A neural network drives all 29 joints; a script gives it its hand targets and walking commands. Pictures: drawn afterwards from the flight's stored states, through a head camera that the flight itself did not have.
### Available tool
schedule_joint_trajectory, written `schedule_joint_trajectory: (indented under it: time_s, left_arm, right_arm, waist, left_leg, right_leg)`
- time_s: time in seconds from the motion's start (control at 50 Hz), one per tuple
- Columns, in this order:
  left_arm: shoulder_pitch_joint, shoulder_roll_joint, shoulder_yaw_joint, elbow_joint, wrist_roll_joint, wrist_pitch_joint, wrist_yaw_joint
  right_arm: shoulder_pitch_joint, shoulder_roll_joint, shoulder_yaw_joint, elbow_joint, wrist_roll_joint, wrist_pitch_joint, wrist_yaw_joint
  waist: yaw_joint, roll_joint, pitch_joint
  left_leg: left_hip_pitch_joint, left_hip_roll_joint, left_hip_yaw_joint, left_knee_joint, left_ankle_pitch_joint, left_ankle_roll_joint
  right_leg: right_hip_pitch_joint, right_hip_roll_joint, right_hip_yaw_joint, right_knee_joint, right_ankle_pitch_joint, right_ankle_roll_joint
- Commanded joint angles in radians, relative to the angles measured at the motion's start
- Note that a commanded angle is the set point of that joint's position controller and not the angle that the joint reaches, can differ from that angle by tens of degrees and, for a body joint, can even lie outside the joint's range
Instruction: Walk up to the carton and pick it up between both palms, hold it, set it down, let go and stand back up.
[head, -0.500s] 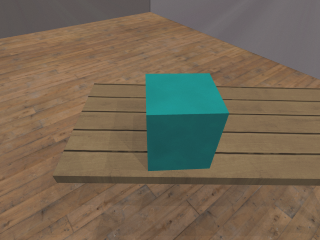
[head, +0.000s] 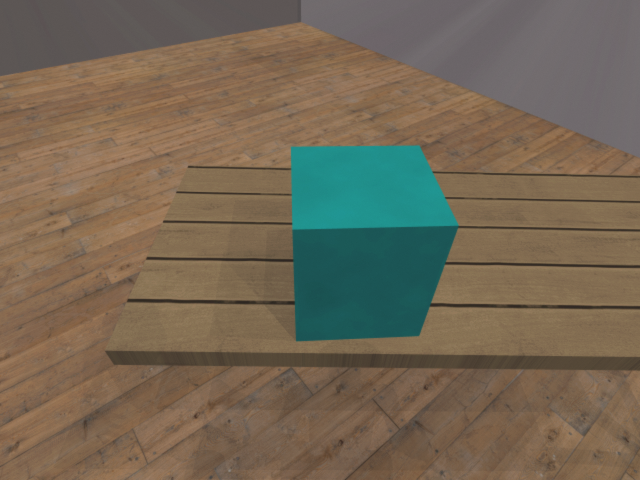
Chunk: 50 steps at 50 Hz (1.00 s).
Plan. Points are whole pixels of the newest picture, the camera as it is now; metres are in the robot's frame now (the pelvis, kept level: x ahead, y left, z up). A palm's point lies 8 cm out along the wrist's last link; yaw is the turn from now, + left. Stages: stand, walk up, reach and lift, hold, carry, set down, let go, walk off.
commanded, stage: stand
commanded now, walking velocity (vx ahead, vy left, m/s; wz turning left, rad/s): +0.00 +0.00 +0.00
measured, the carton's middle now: (357, 244) +0.50 +0.00 +0.03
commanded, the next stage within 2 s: none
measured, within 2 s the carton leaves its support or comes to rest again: neither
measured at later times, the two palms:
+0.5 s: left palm out of the picture +0.03 +0.27 -0.11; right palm out of the picture +0.10 -0.27 -0.12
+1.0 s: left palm out of the picture +0.04 +0.27 -0.11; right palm out of the picture +0.10 -0.27 -0.12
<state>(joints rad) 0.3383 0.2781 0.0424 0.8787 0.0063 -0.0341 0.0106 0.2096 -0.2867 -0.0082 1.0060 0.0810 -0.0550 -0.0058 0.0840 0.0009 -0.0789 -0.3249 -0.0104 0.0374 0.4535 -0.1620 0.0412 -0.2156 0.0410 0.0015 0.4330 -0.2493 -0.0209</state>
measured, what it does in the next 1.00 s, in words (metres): stands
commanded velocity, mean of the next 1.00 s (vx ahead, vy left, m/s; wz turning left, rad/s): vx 0.00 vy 0.00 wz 0.00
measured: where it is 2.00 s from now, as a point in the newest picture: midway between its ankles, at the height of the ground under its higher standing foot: outside the picture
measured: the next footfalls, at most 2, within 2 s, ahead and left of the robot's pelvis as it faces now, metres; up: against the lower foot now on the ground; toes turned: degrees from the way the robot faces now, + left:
none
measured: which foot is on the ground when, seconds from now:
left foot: down 0.00-1.00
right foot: down 0.00-1.00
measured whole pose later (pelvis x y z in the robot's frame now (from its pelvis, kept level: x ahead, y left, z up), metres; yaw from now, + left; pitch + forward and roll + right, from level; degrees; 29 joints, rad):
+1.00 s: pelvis +0.01 -0.01 +0.00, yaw +0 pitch +2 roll +0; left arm 0.31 0.28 0.04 0.89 0.01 -0.03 0.01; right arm 0.21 -0.29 -0.01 1.01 0.08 -0.05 -0.01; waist 0.08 0.00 -0.06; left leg -0.32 -0.01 0.04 0.43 -0.16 0.03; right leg -0.22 0.04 0.00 0.43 -0.26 -0.03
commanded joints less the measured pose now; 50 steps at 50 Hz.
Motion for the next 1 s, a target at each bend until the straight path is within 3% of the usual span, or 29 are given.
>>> schedule_joint_trajectory:
  time_s: [0.0,0.02,0.08,0.1,0.12,0.2,0.26,0.3,0.34,0.38,0.42,0.44,0.48,0.5,0.56,0.58,0.64,0.66,0.68,0.7,0.74,0.76,0.8,0.82,0.84,0.86,0.92,0.94,0.98]
  left_arm:
    - [-0.053,0.242,0.043,0.03,0.021,-0.015,-0.012]
    - [-0.047,0.246,0.044,0.028,0.024,-0.016,-0.011]
    - [-0.038,0.238,0.041,0.023,0.019,-0.016,-0.014]
    - [-0.028,0.251,0.047,0.029,0.023,-0.013,-0.009]
    - [-0.054,0.233,0.04,0.031,0.018,-0.02,-0.013]
    - [-0.023,0.234,0.038,0.033,0.025,-0.03,-0.004]
    - [-0.031,0.255,0.041,0.031,0.019,-0.024,-0.002]
    - [-0.017,0.236,0.044,0.031,0.017,-0.029,-0.006]
    - [-0.057,0.253,0.045,0.028,0.016,-0.021,-0.004]
    - [-0.049,0.255,0.044,0.026,0.022,-0.025,-0.002]
    - [-0.078,0.246,0.046,0.026,0.014,-0.019,0.001]
    - [-0.065,0.237,0.04,0.022,0.021,-0.018,0.002]
    - [-0.044,0.25,0.042,0.038,0.023,-0.023,-0.005]
    - [-0.044,0.264,0.047,0.037,0.026,-0.02,0.001]
    - [-0.031,0.239,0.041,0.043,0.015,-0.016,-0.005]
    - [-0.045,0.231,0.037,0.029,0.017,-0.02,-0.009]
    - [-0.036,0.236,0.043,0.037,0.013,-0.016,-0.005]
    - [-0.079,0.247,0.036,0.02,0.022,-0.012,-0.005]
    - [-0.052,0.227,0.04,0.026,0.009,-0.014,-0.006]
    - [-0.047,0.238,0.042,0.032,0.017,-0.017,-0.003]
    - [-0.071,0.236,0.03,0.028,0.022,-0.017,0.0]
    - [-0.083,0.233,0.037,0.029,0.008,-0.01,-0.005]
    - [-0.086,0.241,0.038,0.022,0.02,-0.025,-0.002]
    - [-0.059,0.234,0.036,0.038,0.013,-0.024,-0.006]
    - [-0.038,0.238,0.044,0.04,0.008,-0.017,-0.005]
    - [-0.065,0.232,0.036,0.037,0.018,-0.018,-0.004]
    - [-0.06,0.248,0.037,0.038,0.017,-0.022,-0.008]
    - [-0.079,0.253,0.043,0.023,0.022,-0.022,-0.009]
    - [-0.089,0.258,0.05,0.022,0.02,-0.016,-0.008]
  right_arm:
    - [-0.116,-0.253,-0.064,-0.064,-0.127,-0.005,-0.016]
    - [-0.093,-0.252,-0.059,-0.052,-0.123,-0.004,-0.018]
    - [-0.089,-0.229,-0.055,-0.05,-0.118,-0.007,-0.016]
    - [-0.089,-0.234,-0.058,-0.049,-0.119,-0.01,-0.017]
    - [-0.11,-0.251,-0.058,-0.045,-0.12,-0.01,-0.015]
    - [-0.076,-0.241,-0.059,-0.051,-0.125,-0.008,-0.007]
    - [-0.069,-0.23,-0.06,-0.05,-0.117,-0.007,-0.006]
    - [-0.119,-0.241,-0.059,-0.065,-0.123,-0.012,-0.009]
    - [-0.11,-0.241,-0.058,-0.056,-0.127,-0.008,-0.013]
    - [-0.063,-0.224,-0.057,-0.048,-0.12,-0.004,-0.006]
    - [-0.119,-0.231,-0.055,-0.058,-0.121,-0.001,-0.009]
    - [-0.103,-0.225,-0.053,-0.063,-0.122,-0.004,-0.01]
    - [-0.095,-0.227,-0.047,-0.048,-0.119,-0.006,-0.006]
    - [-0.093,-0.224,-0.057,-0.059,-0.133,0.001,-0.009]
    - [-0.119,-0.246,-0.057,-0.055,-0.123,-0.008,-0.006]
    - [-0.087,-0.228,-0.051,-0.065,-0.114,-0.013,-0.009]
    - [-0.087,-0.239,-0.062,-0.059,-0.128,-0.012,-0.008]
    - [-0.089,-0.242,-0.058,-0.053,-0.125,-0.01,-0.009]
    - [-0.093,-0.236,-0.058,-0.052,-0.123,-0.009,-0.012]
    - [-0.115,-0.219,-0.054,-0.066,-0.122,-0.008,-0.009]
    - [-0.075,-0.231,-0.055,-0.052,-0.12,-0.007,-0.011]
    - [-0.099,-0.254,-0.059,-0.064,-0.124,-0.01,-0.013]
    - [-0.073,-0.218,-0.044,-0.058,-0.113,-0.013,-0.005]
    - [-0.103,-0.23,-0.054,-0.056,-0.121,-0.013,-0.005]
    - [-0.081,-0.247,-0.06,-0.055,-0.125,-0.011,-0.007]
    - [-0.115,-0.233,-0.05,-0.06,-0.12,-0.005,-0.014]
    - [-0.115,-0.224,-0.05,-0.057,-0.12,-0.011,-0.014]
    - [-0.095,-0.226,-0.051,-0.06,-0.115,-0.009,-0.01]
    - [-0.101,-0.227,-0.053,-0.056,-0.127,-0.008,-0.011]
  waist:
    - [-0.082,0.106,0.116]
    - [-0.086,0.148,0.148]
    - [-0.088,0.068,0.096]
    - [-0.083,0.092,0.149]
    - [-0.077,0.119,0.109]
    - [-0.088,0.043,0.087]
    - [-0.094,0.05,0.074]
    - [-0.08,0.055,0.046]
    - [-0.091,0.067,0.065]
    - [-0.102,0.086,0.079]
    - [-0.084,0.06,0.099]
    - [-0.086,0.081,0.075]
    - [-0.09,0.057,0.074]
    - [-0.088,0.097,0.093]
    - [-0.059,0.053,0.103]
    - [-0.084,0.064,0.082]
    - [-0.083,0.061,0.046]
    - [-0.089,0.11,0.094]
    - [-0.066,0.121,0.056]
    - [-0.076,0.052,0.053]
    - [-0.084,0.04,0.062]
    - [-0.079,0.082,0.074]
    - [-0.097,0.043,0.081]
    - [-0.088,0.044,0.082]
    - [-0.073,0.067,0.048]
    - [-0.07,0.094,0.075]
    - [-0.072,0.049,0.079]
    - [-0.091,0.043,0.076]
    - [-0.089,0.065,0.084]
  left_leg:
    - [0.132,0.147,-0.229,-0.197,-0.109,0.006]
    - [0.109,0.155,-0.221,-0.195,-0.086,0.009]
    - [0.139,0.147,-0.231,-0.188,-0.142,-0.002]
    - [0.136,0.158,-0.239,-0.196,-0.128,0.001]
    - [0.151,0.151,-0.227,-0.175,-0.095,-0.003]
    - [0.175,0.127,-0.174,-0.113,0.074,0.002]
    - [0.183,0.126,-0.161,-0.1,0.113,0.002]
    - [0.18,0.131,-0.172,-0.098,0.09,0.0]
    - [0.193,0.124,-0.171,-0.104,0.104,-0.005]
    - [0.189,0.129,-0.171,-0.117,0.051,-0.005]
    - [0.15,0.135,-0.191,-0.126,0.034,0.005]
    - [0.164,0.137,-0.184,-0.121,0.057,-0.003]
    - [0.174,0.127,-0.179,-0.112,0.024,-0.008]
    - [0.154,0.121,-0.178,-0.136,-0.006,-0.005]
    - [0.147,0.126,-0.195,-0.135,0.037,0.001]
    - [0.16,0.133,-0.182,-0.128,0.09,-0.001]
    - [0.211,0.127,-0.184,-0.123,0.022,-0.007]
    - [0.186,0.128,-0.181,-0.126,0.065,-0.011]
    - [0.184,0.135,-0.18,-0.124,0.075,0.004]
    - [0.166,0.133,-0.172,-0.105,0.067,-0.004]
    - [0.187,0.133,-0.168,-0.112,0.1,0.001]
    - [0.195,0.129,-0.163,-0.095,0.083,-0.007]
    - [0.164,0.139,-0.179,-0.114,0.093,-0.005]
    - [0.161,0.133,-0.183,-0.116,0.097,-0.003]
    - [0.182,0.132,-0.182,-0.131,-0.016,-0.005]
    - [0.152,0.139,-0.185,-0.123,0.05,0.006]
    - [0.164,0.135,-0.185,-0.117,0.041,0.005]
    - [0.158,0.138,-0.181,-0.118,0.044,0.004]
    - [0.165,0.127,-0.178,-0.123,0.001,-0.001]
  right_leg:
    - [-0.031,-0.136,0.078,-0.101,-0.058,-0.018]
    - [-0.052,-0.147,0.088,-0.112,-0.05,-0.02]
    - [-0.045,-0.136,0.09,-0.114,-0.088,-0.019]
    - [-0.058,-0.141,0.087,-0.119,-0.067,-0.023]
    - [-0.034,-0.143,0.101,-0.123,-0.057,-0.025]
    - [-0.003,-0.171,0.123,-0.15,0.017,-0.014]
    - [0.001,-0.176,0.123,-0.146,0.058,-0.007]
    - [0.016,-0.162,0.112,-0.138,0.032,-0.012]
    - [-0.004,-0.168,0.114,-0.136,0.072,-0.023]
    - [-0.018,-0.158,0.11,-0.137,0.009,-0.014]
    - [-0.002,-0.154,0.111,-0.128,0.01,-0.014]
    - [-0.002,-0.157,0.11,-0.142,-0.003,-0.017]
    - [-0.014,-0.152,0.112,-0.135,-0.004,-0.015]
    - [-0.004,-0.153,0.107,-0.129,-0.019,-0.019]
    - [0.006,-0.15,0.104,-0.132,-0.014,-0.016]
    - [0.002,-0.162,0.103,-0.134,-0.011,-0.015]
    - [0.001,-0.147,0.108,-0.131,0.011,-0.028]
    - [-0.026,-0.155,0.105,-0.139,-0.013,-0.022]
    - [-0.002,-0.159,0.111,-0.136,0.005,-0.02]
    - [0.015,-0.16,0.102,-0.139,-0.002,-0.014]
    - [0.007,-0.167,0.122,-0.15,0.021,-0.016]
    - [-0.02,-0.163,0.12,-0.15,0.035,-0.024]
    - [-0.01,-0.164,0.122,-0.143,0.018,-0.019]
    - [0.001,-0.157,0.102,-0.13,0.023,-0.003]
    - [0.01,-0.15,0.106,-0.138,-0.034,-0.016]
    - [0.017,-0.16,0.113,-0.138,-0.013,-0.018]
    - [0.004,-0.158,0.12,-0.146,-0.029,-0.014]
    - [-0.003,-0.166,0.117,-0.145,-0.014,-0.028]
    - [-0.017,-0.153,0.113,-0.149,-0.033,-0.022]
